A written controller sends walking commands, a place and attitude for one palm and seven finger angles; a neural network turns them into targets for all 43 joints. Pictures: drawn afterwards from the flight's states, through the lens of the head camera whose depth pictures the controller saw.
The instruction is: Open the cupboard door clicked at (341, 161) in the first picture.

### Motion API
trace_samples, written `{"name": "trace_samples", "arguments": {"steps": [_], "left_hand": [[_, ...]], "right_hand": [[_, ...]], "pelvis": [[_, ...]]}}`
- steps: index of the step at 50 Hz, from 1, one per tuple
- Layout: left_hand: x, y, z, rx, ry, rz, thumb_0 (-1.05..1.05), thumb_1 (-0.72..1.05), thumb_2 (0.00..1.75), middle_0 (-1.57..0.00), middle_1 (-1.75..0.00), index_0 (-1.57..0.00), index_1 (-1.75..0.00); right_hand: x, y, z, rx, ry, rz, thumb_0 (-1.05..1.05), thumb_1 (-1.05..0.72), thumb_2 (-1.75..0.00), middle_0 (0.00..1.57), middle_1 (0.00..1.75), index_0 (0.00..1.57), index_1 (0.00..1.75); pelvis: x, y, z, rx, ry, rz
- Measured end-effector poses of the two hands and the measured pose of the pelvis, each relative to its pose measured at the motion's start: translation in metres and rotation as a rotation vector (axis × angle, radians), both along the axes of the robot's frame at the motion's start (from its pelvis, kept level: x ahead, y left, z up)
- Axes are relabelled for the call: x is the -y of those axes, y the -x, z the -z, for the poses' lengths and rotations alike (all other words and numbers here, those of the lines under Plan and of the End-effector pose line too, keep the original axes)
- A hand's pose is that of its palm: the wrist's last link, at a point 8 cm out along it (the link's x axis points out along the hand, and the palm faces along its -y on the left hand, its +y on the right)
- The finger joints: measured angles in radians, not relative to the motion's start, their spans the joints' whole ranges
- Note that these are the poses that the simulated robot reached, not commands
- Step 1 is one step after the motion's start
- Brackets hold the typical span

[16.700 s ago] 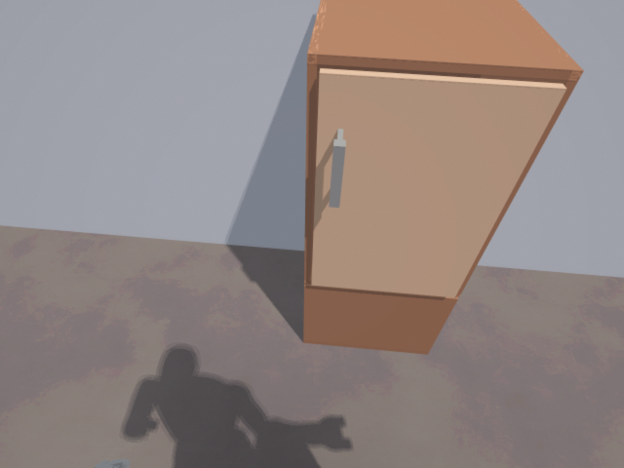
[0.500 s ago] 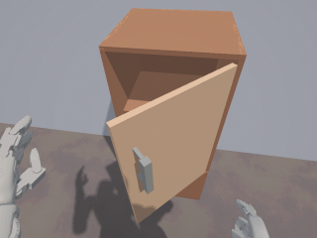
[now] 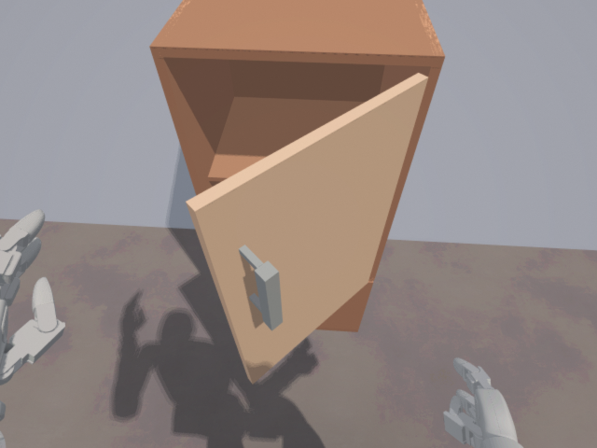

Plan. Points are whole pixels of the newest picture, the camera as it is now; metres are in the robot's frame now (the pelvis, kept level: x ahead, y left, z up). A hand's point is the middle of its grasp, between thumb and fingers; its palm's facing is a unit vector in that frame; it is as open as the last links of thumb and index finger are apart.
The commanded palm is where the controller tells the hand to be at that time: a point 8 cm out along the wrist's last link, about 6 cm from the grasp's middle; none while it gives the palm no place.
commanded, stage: step back with the hand held close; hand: left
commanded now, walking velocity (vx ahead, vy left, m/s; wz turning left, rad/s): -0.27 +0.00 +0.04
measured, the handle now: (260, 289) +0.31 +0.08 +0.03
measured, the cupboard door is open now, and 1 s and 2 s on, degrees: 46 46 46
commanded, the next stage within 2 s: stop stepping back and stand still in 0.82 s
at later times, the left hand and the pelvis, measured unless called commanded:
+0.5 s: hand out of the picture +0.10 +0.27 +0.16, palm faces +0.49 -0.73 -0.48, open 7.4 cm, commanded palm +0.04 +0.31 +0.17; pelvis -0.08 +0.00 -0.02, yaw +3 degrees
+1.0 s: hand out of the picture +0.02 +0.24 +0.17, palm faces +0.37 -0.80 -0.47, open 7.4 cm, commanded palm -0.03 +0.29 +0.17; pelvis -0.18 -0.01 -0.01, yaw -2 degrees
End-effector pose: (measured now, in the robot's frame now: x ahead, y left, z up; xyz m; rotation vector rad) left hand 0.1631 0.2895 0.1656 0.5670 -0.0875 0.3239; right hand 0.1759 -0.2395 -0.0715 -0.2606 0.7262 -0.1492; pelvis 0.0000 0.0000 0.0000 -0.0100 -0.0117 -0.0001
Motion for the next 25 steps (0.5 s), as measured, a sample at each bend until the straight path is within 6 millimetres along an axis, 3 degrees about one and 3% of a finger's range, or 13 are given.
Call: {"name": "trace_samples", "arguments": {"steps": [11, 17, 25], "left_hand": [[-0.019, 0.044, -0.009, 0.126, -0.054, -0.032, 0.02, 0.89, 0.89, -0.22, -0.30, -0.21, -0.30], [-0.018, 0.070, -0.003, 0.160, -0.058, -0.045, 0.02, 0.89, 0.89, -0.21, -0.30, -0.21, -0.30], [-0.014, 0.104, -0.012, 0.251, -0.092, -0.051, 0.02, 0.88, 0.89, -0.22, -0.30, -0.21, -0.30]], "right_hand": [[-0.012, 0.044, 0.002, 0.020, 0.007, 0.001, 0.01, -0.90, -0.90, 0.21, 0.30, 0.20, 0.30], [-0.017, 0.066, 0.009, 0.031, 0.004, -0.028, 0.01, -0.90, -0.90, 0.21, 0.30, 0.20, 0.30], [-0.016, 0.094, 0.019, 0.011, 0.012, -0.056, 0.01, -0.90, -0.90, 0.21, 0.30, 0.20, 0.30]], "pelvis": [[-0.008, 0.040, 0.009, 0.016, -0.003, -0.005], [-0.007, 0.061, 0.017, 0.030, 0.003, -0.028], [-0.004, 0.085, 0.024, 0.033, 0.004, -0.046]]}}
